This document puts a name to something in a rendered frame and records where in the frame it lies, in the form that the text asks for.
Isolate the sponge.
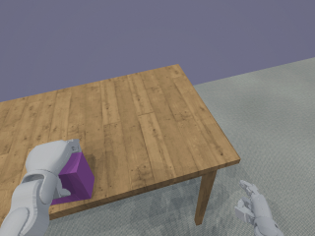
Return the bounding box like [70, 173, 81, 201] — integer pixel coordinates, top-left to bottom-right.
[51, 152, 95, 206]

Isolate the robot right hand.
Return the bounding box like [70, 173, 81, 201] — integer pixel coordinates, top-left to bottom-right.
[234, 180, 273, 225]

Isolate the robot left hand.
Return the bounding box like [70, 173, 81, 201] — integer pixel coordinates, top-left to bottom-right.
[25, 139, 82, 200]

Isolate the table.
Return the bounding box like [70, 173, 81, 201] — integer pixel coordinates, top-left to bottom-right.
[0, 64, 241, 228]

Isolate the right robot forearm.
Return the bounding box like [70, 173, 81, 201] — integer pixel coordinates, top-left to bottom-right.
[253, 216, 284, 236]

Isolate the left robot forearm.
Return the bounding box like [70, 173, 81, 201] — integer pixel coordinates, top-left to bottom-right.
[0, 169, 58, 236]

